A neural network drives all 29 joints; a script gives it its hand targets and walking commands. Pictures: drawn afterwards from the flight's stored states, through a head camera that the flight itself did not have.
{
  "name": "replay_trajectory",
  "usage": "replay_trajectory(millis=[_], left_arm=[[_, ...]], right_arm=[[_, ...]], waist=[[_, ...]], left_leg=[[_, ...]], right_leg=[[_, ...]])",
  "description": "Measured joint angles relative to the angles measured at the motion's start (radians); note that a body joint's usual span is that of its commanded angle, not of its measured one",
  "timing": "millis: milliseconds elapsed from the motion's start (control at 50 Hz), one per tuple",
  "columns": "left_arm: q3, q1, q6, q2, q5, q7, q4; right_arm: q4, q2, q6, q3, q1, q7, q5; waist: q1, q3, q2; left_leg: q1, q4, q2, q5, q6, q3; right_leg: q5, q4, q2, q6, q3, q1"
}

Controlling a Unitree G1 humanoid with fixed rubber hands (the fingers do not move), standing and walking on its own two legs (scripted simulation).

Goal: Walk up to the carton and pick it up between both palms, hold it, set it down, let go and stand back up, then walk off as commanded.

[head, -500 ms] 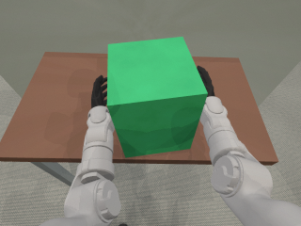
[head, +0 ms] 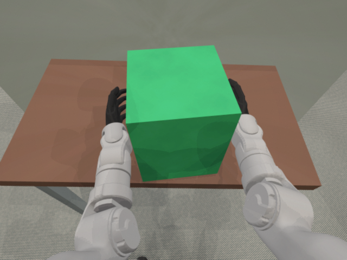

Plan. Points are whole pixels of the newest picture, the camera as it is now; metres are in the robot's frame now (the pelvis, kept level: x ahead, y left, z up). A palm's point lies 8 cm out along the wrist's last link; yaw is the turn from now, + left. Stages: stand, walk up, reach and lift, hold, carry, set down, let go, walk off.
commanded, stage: set down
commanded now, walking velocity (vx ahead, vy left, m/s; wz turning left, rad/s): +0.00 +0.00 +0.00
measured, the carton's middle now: (176, 117) +0.42 +0.05 +0.04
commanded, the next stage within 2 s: none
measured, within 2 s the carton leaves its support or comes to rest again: rests again in 0.40 s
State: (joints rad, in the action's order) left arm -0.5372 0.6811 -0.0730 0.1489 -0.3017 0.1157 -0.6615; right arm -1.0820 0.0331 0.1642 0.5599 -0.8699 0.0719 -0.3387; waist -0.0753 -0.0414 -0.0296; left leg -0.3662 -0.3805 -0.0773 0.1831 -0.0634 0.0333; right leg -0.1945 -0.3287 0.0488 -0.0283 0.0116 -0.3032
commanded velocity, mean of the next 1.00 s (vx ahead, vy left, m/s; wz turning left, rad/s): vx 0.00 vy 0.00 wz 0.00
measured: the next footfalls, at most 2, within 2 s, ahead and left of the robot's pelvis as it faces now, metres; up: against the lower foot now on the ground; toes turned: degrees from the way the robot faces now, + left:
none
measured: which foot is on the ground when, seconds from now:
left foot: down 0.00-1.00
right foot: down 0.00-1.00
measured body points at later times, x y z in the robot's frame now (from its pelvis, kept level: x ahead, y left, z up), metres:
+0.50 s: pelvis +0.00 +0.00 +0.00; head +0.09 +0.03 +0.44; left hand +0.41 +0.19 +0.03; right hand +0.47 -0.11 +0.05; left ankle -0.01 +0.16 -0.74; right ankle -0.03 -0.10 -0.74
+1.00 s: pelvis -0.01 -0.01 +0.00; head +0.08 +0.00 +0.44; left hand +0.36 +0.17 -0.01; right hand +0.44 -0.14 +0.03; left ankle -0.01 +0.16 -0.74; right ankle -0.03 -0.10 -0.74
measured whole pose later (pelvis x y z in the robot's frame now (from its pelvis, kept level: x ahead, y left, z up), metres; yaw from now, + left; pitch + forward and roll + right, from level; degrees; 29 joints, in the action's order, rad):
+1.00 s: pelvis -0.01 -0.01 +0.00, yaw -1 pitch +14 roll -1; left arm -0.27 0.56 0.06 0.09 -0.15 0.24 -0.76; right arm -1.11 -0.27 0.24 -0.16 -0.82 0.00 0.27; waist -0.11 -0.04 0.00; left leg -0.49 -0.42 -0.10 0.15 -0.07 0.02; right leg -0.17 -0.35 0.07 -0.04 0.01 -0.42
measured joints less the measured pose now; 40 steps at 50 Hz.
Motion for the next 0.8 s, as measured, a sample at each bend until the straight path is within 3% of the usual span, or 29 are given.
replay_trajectory(millis=[80, 140, 260, 460, 580, 800], left_arm=[[0.000, 0.000, 0.012, 0.000, 0.000, 0.013, -0.009], [0.000, 0.000, 0.013, 0.000, 0.000, 0.050, -0.018], [0.052, 0.005, 0.009, -0.011, 0.006, 0.136, -0.037], [0.184, 0.058, 0.054, -0.055, 0.111, 0.168, -0.127], [0.207, 0.055, 0.067, -0.055, 0.119, 0.167, -0.127], [0.266, -0.042, 0.074, -0.055, 0.138, 0.156, -0.112]], right_arm=[[0.000, -0.006, 0.000, -0.014, 0.001, 0.001, 0.000], [-0.016, -0.034, -0.003, -0.097, 0.000, 0.002, 0.034], [-0.106, -0.112, -0.025, -0.305, -0.024, -0.025, 0.250], [-0.112, -0.225, -0.030, -0.567, -0.058, -0.065, 0.497], [-0.113, -0.249, -0.019, -0.648, -0.060, -0.066, 0.564], [-0.111, -0.258, 0.062, -0.656, -0.038, -0.067, 0.593]], waist=[[0.000, 0.002, 0.000], [0.000, 0.005, 0.000], [-0.006, 0.005, 0.000], [-0.011, 0.006, 0.000], [-0.018, 0.005, 0.000], [-0.031, 0.005, 0.024]], left_leg=[[0.000, 0.001, 0.000, 0.000, 0.000, 0.000], [0.000, 0.001, 0.000, 0.000, 0.000, -0.001], [-0.009, 0.001, 0.000, 0.000, 0.000, -0.001], [-0.077, -0.023, -0.001, 0.002, 0.000, -0.002], [-0.103, -0.030, -0.002, 0.002, 0.000, -0.003], [-0.125, -0.053, -0.011, -0.010, -0.002, -0.003]], right_leg=[[0.000, 0.000, 0.000, 0.000, 0.000, -0.001], [0.000, 0.000, 0.000, 0.000, 0.000, -0.001], [-0.001, 0.000, 0.000, -0.003, 0.000, -0.009], [0.009, -0.005, 0.000, -0.003, 0.000, -0.069], [0.010, -0.007, 0.001, -0.003, 0.000, -0.092], [0.013, -0.011, 0.011, -0.015, 0.000, -0.105]])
